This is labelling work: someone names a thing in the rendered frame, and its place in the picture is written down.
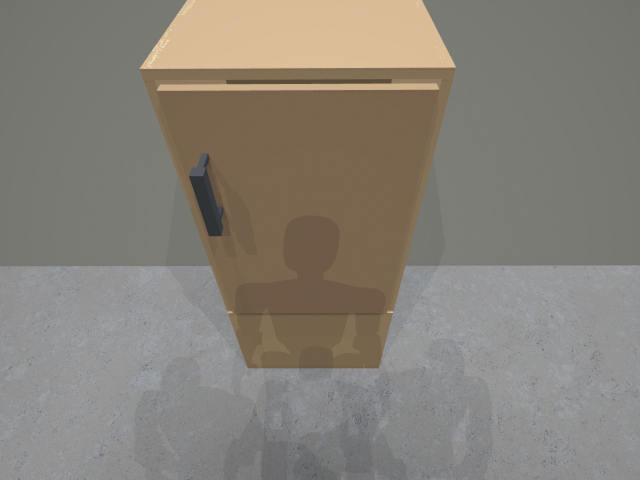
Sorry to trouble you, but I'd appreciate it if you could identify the handle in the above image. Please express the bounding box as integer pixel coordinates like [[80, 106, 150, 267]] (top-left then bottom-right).
[[189, 153, 224, 236]]

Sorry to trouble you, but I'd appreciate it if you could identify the cupboard door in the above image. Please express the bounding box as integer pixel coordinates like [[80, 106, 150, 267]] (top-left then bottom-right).
[[157, 83, 439, 313]]

